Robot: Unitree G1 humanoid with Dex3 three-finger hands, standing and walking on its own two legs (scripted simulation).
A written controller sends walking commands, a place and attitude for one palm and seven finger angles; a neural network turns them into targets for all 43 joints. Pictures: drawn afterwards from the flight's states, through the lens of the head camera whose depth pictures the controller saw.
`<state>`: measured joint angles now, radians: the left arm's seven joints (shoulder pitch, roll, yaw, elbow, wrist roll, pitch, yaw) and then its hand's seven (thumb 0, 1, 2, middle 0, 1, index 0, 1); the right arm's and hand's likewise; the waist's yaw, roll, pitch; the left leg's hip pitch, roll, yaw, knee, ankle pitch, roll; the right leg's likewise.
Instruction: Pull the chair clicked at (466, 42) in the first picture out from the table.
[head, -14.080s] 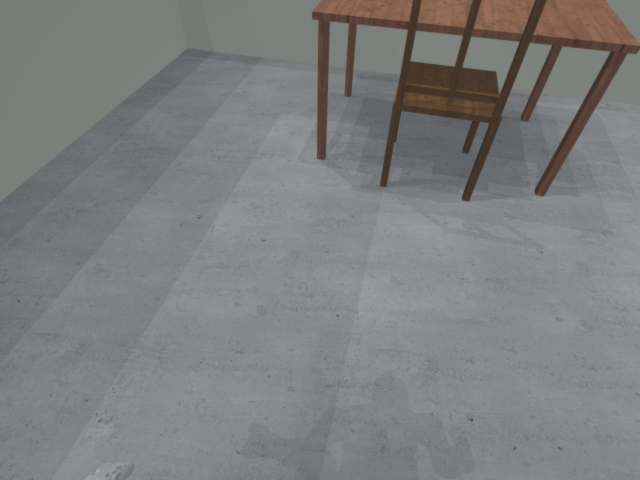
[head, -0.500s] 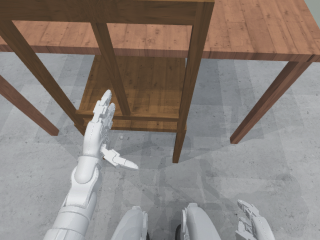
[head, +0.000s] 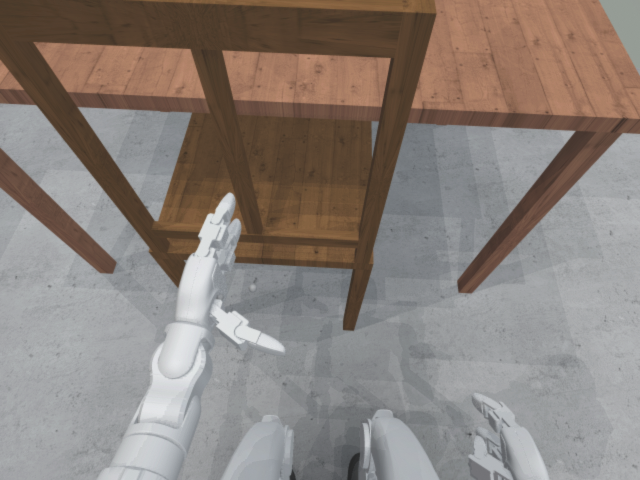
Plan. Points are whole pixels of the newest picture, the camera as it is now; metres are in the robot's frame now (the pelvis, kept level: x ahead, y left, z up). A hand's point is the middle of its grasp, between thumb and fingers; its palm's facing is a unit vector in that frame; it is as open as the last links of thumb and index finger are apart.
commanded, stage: aim the fingers beside a spindle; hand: left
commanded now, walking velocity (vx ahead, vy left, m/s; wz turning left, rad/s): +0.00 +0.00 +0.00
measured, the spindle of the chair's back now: (237, 164) +0.51 +0.12 +0.05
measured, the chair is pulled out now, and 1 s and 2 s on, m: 0.00 0.00 0.00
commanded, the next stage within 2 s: push the fingers through the gap in 1.32 s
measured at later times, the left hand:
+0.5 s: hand (242, 276) +0.35 +0.10 +0.03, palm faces -0.06 -1.00 -0.05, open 16.9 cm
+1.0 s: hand (245, 289) +0.34 +0.10 +0.01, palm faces -0.12 -0.99 -0.01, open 17.0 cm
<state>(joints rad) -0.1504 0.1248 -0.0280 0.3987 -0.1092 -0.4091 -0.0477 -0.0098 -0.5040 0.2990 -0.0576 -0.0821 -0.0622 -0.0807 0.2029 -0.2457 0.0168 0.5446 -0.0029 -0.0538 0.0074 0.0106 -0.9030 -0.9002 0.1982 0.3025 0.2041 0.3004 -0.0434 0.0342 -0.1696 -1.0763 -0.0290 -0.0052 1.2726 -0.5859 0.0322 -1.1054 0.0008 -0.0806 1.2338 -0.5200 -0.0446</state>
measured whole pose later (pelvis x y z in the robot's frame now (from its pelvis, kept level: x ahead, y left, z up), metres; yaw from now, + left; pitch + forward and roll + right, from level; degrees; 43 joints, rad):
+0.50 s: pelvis +0.00 +0.00 +0.00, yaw +0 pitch +22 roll -1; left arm -0.16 0.14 0.01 0.37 -0.10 -0.45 0.00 -0.01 -0.50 0.30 -0.06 -0.08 -0.07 -0.08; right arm 0.21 -0.24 0.02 0.55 -0.01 -0.05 0.01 0.01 -0.90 -0.90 0.20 0.30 0.20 0.30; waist -0.05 0.04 -0.17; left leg -1.08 -0.03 0.00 1.28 -0.59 0.03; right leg -1.11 0.00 -0.08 1.24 -0.52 -0.05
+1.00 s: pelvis +0.00 +0.00 +0.00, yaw +0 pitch +22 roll -1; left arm -0.16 0.15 -0.02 0.41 -0.13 -0.40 -0.07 -0.01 -0.50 0.30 -0.05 -0.08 -0.06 -0.08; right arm 0.20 -0.25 0.02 0.55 0.00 -0.06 0.01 0.01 -0.90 -0.90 0.20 0.30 0.20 0.30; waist -0.04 0.04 -0.17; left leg -1.08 -0.03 -0.01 1.28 -0.59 0.03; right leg -1.10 0.00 -0.09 1.23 -0.52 -0.04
